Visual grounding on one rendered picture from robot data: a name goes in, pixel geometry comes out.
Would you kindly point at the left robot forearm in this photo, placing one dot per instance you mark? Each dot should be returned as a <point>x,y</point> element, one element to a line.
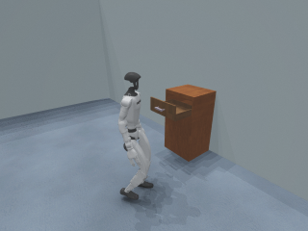
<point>138,126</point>

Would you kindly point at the drawer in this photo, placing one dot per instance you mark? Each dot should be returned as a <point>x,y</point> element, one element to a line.
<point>172,109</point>

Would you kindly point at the right robot forearm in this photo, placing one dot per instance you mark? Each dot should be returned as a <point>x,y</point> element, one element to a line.
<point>125,134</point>

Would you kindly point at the robot left thigh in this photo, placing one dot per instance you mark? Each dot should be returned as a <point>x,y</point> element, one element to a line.
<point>145,145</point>

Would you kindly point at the humanoid robot torso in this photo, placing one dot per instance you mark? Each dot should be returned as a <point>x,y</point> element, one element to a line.
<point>133,116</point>

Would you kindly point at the robot right upper arm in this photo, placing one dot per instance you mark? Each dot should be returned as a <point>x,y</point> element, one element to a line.
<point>125,105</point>

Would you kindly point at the handle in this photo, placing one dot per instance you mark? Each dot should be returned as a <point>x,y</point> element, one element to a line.
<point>157,108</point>

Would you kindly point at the cabinet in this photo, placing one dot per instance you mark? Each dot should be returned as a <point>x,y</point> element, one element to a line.
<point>190,137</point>

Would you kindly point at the robot right hand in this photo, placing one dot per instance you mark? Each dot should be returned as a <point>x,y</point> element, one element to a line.
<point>132,154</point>

